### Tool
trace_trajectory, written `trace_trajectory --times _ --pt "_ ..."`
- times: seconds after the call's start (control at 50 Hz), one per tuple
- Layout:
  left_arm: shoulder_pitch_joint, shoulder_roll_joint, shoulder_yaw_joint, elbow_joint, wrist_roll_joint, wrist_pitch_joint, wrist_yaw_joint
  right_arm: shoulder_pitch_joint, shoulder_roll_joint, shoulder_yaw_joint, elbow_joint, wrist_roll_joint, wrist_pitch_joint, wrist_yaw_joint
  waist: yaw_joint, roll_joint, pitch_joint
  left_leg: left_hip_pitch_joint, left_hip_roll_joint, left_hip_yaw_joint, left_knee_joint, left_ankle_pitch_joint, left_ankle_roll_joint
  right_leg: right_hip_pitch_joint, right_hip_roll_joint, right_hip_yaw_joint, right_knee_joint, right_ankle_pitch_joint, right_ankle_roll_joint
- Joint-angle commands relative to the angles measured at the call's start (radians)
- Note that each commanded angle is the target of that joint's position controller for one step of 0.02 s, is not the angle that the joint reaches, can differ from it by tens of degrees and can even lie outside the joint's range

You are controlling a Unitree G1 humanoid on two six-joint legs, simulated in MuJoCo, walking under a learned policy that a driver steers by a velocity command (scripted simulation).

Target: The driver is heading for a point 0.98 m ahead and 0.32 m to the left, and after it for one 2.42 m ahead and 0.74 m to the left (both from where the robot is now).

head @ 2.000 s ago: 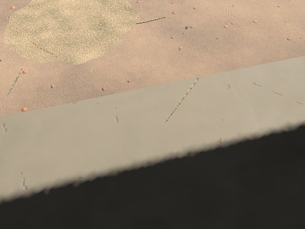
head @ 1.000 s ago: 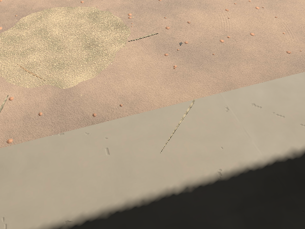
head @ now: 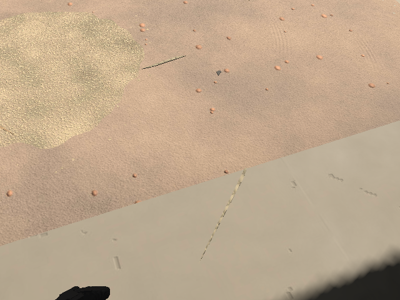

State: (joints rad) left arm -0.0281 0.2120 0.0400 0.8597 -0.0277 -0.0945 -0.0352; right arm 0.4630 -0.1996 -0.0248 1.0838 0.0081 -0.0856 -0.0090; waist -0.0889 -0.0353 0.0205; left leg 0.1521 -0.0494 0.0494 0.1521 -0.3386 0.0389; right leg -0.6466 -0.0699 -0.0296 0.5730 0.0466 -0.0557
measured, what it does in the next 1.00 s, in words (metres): walks ahead, turning left: right foot, then left foot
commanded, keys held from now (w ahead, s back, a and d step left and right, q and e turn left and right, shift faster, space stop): w+q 0.88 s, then q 0.02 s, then no key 0.10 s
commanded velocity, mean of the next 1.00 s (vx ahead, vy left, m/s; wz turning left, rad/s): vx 0.48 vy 0.00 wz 0.46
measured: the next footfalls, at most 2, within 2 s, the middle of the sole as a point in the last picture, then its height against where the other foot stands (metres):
right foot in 0.08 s outside the picture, level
left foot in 0.64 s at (136, 298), level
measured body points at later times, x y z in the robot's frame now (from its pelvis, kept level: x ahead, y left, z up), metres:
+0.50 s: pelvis +0.28 -0.01 +0.01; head +0.29 +0.00 +0.46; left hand +0.23 +0.24 -0.14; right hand +0.48 -0.22 -0.10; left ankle +0.42 +0.18 -0.67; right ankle +0.21 -0.13 -0.73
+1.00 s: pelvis +0.53 +0.12 +0.01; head +0.54 +0.16 +0.46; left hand +0.60 +0.44 -0.08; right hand +0.70 -0.10 -0.10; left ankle +0.46 +0.16 -0.73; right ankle +0.78 +0.04 -0.67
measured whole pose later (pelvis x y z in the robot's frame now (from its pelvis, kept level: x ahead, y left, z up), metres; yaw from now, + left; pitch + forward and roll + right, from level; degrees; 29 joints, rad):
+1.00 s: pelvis +0.53 +0.12 +0.01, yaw +31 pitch +2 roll -1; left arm 0.00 0.27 0.07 0.77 0.02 -0.10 0.00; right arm 0.35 -0.23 -0.08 0.80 0.00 -0.04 -0.02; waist -0.05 -0.04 0.03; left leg -0.15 -0.11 -0.12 0.38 -0.25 0.09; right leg -0.67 -0.07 0.08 0.69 0.09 0.02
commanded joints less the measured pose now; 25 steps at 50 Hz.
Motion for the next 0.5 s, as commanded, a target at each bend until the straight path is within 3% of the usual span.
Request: trace_trajectory --times 0.02,0.04,0.06,0.08,0.1,0.12,0.14,0.16,0.18,0.2,0.24,0.3,0.4,0.5 --pt "-0.083 0.095 0.021 -0.091 -0.001 -0.026 -0.014 0.028 -0.168 -0.037 -0.025 0.003 0.005 -0.006 0.068 0.121 0.079 -0.024 0.306 -0.111 0.09 0.736 0.124 0.047 0.04 -0.011 -0.05 -0.078 -0.038" --pt "-0.004 0.127 0.037 -0.075 0.0 -0.028 -0.01 0.012 -0.183 -0.042 -0.032 0.0 0.01 -0.006 0.115 0.149 0.017 -0.021 0.299 -0.115 0.185 0.918 0.115 0.17 0.077 -0.031 -0.048 -0.112 -0.054" --pt "0.175 0.174 0.062 -0.026 -0.003 -0.029 -0.002 -0.019 -0.18 -0.039 -0.043 -0.005 0.016 -0.004 0.207 0.156 -0.084 -0.078 0.254 -0.09 0.376 1.005 0.092 0.4 0.102 -0.042 -0.066 -0.101 -0.081" --pt "0.387 0.245 0.084 0.02 0.011 -0.027 0.012 -0.046 -0.156 -0.026 -0.075 -0.015 0.014 0.002 0.286 0.113 -0.238 -0.319 0.203 -0.075 0.671 0.769 0.061 0.761 -0.051 0.119 -0.022 -0.105 -0.138" --pt "0.483 0.317 0.097 0.047 0.037 -0.023 0.012 0.106 0.005 0.014 -0.08 -0.003 -0.002 0.013 0.204 -0.159 -0.441 -0.712 0.015 -0.065 1.075 0.029 -0.005 1.137 -0.341 0.609 -0.113 -0.31 -0.288" --pt "0.475 0.223 0.07 0.044 0.037 -0.022 0.011 0.073 -0.071 -0.004 -0.061 0.028 -0.028 0.016 0.233 -0.148 -0.467 -0.799 0.011 -0.227 1.22 -0.21 0.014 1.096 -0.36 0.785 -0.254 -0.384 -0.279" --pt "0.368 0.173 0.054 0.036 0.025 -0.024 0.013 -0.031 -0.142 -0.027 -0.102 0.054 -0.035 0.012 0.205 -0.123 -0.269 -0.88 0.067 -0.199 1.257 -0.148 0.023 0.933 -0.33 0.601 -0.279 -0.369 -0.214" --pt "0.27 0.133 0.04 0.019 0.02 -0.028 0.011 -0.092 -0.147 -0.031 -0.12 0.051 -0.034 0.001 0.168 -0.042 -0.162 -0.854 0.126 -0.167 1.221 -0.046 0.026 0.749 -0.297 0.447 -0.312 -0.299 -0.176" --pt "0.214 0.104 0.032 0.021 0.026 -0.034 0.006 -0.118 -0.135 -0.041 -0.126 0.038 -0.025 -0.009 0.133 -0.002 -0.099 -0.801 0.161 -0.157 1.167 0.018 0.028 0.599 -0.259 0.341 -0.352 -0.238 -0.147" --pt "0.184 0.079 0.026 0.029 0.035 -0.038 0.002 -0.085 -0.109 -0.047 -0.118 0.032 -0.008 -0.012 0.092 -0.026 -0.069 -0.733 0.191 -0.166 1.123 0.056 0.032 0.504 -0.217 0.239 -0.386 -0.209 -0.124" --pt "0.188 0.072 0.029 0.052 0.04 -0.042 0.002 -0.044 -0.059 -0.049 -0.111 0.036 0.025 -0.012 0.064 -0.048 -0.039 -0.683 0.204 -0.157 1.087 0.074 0.038 0.417 -0.188 0.133 -0.432 -0.176 -0.123" --pt "0.209 0.113 0.04 0.073 0.044 -0.045 0.02 -0.129 -0.075 -0.062 -0.161 0.026 0.049 -0.017 0.056 -0.036 0.019 -0.79 0.213 -0.171 1.015 0.174 0.024 0.403 -0.19 0.038 -0.47 -0.119 -0.133" --pt "0.271 0.149 0.048 0.084 0.05 -0.029 0.052 -0.274 -0.072 -0.063 -0.221 0.013 0.037 0.011 0.089 -0.006 0.045 -0.883 0.193 -0.144 0.755 0.392 0.008 0.507 -0.186 -0.077 -0.462 -0.039 -0.114" --pt "0.367 0.181 0.061 0.099 0.029 -0.007 0.065 -0.453 -0.05 -0.045 -0.304 0.012 0.037 0.047 0.155 0.017 0.1 -0.932 0.18 -0.046 0.579 0.368 0.024 0.657 -0.23 -0.146 -0.419 -0.009 -0.104"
